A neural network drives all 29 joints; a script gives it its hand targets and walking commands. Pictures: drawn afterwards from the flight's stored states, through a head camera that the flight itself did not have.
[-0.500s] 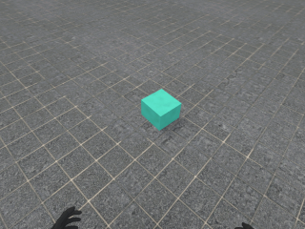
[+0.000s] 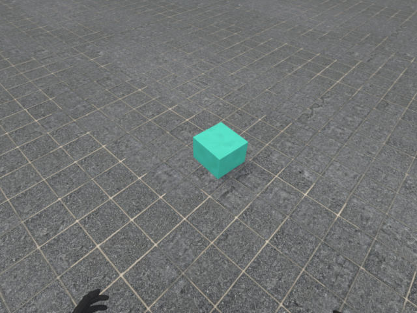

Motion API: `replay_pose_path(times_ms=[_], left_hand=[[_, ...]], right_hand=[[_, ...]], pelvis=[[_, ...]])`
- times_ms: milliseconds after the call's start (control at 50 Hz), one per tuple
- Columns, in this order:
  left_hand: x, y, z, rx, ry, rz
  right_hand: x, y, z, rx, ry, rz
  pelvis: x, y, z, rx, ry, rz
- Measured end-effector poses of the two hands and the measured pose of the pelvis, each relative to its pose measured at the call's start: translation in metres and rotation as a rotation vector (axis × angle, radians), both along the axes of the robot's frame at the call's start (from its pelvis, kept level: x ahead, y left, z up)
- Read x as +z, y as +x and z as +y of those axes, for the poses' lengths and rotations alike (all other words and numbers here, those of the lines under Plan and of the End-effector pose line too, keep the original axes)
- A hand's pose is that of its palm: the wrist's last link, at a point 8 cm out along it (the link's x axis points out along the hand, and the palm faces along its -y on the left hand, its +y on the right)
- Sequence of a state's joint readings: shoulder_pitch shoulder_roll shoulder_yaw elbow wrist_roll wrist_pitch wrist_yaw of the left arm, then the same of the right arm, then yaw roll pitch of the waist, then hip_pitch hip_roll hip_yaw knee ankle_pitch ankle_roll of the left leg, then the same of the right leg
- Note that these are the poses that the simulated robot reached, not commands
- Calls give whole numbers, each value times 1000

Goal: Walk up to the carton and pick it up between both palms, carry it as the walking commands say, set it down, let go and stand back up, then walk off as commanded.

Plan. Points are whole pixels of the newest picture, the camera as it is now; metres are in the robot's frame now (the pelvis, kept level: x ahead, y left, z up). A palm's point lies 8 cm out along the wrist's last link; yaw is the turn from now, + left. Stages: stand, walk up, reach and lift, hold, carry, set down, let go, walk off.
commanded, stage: stand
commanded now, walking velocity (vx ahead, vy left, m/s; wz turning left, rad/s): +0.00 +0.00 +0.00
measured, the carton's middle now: (219, 149) +1.19 -0.05 -0.66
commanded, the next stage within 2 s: walk up in 1.16 s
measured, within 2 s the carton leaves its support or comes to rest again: neither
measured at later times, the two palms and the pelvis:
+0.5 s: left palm out of the picture +0.10 +0.26 -0.10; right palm out of the picture +0.08 -0.28 -0.10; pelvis -0.02 +0.00 +0.00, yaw +0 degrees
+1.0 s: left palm out of the picture +0.07 +0.26 -0.10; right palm out of the picture +0.06 -0.28 -0.10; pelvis -0.03 +0.00 +0.01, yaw +0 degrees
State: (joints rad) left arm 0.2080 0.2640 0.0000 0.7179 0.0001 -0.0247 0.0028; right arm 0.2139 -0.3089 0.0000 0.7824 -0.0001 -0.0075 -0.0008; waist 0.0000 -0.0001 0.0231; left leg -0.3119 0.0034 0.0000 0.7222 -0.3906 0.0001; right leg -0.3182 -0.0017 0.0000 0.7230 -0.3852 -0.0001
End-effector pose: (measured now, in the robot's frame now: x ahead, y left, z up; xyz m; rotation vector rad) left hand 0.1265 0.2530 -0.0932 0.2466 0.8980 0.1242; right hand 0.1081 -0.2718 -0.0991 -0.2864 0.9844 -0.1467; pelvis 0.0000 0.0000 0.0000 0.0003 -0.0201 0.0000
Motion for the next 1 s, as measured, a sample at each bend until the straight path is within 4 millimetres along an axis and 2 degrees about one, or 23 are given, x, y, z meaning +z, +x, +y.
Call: replay_pose_path(times_ms=[720, 1000], left_hand=[[-7, -44, 4, 25, 1, 78], [-7, -55, 6, 30, 0, 105]], right_hand=[[-5, -43, -5, -29, -3, 76], [-4, -48, -5, -33, -5, 93]], pelvis=[[5, -24, 0, 0, 0, -14], [8, -29, 1, 0, -1, -9]])
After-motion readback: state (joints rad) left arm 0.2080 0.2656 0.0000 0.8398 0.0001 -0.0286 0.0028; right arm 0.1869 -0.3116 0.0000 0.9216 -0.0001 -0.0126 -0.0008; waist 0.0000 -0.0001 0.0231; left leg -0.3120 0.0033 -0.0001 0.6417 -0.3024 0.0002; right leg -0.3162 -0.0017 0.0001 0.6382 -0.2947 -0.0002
